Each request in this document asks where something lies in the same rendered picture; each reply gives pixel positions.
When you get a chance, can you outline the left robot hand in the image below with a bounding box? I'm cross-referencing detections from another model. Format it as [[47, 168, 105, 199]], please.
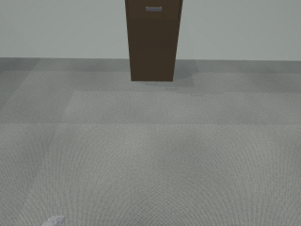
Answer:
[[40, 215, 66, 226]]

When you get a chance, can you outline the cabinet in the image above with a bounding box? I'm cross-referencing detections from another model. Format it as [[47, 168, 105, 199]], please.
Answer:
[[125, 0, 183, 82]]

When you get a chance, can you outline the drawer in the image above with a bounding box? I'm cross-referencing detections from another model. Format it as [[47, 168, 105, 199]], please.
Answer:
[[128, 0, 180, 19]]

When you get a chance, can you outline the handle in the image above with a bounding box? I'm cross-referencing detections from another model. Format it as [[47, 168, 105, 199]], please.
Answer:
[[146, 6, 162, 11]]

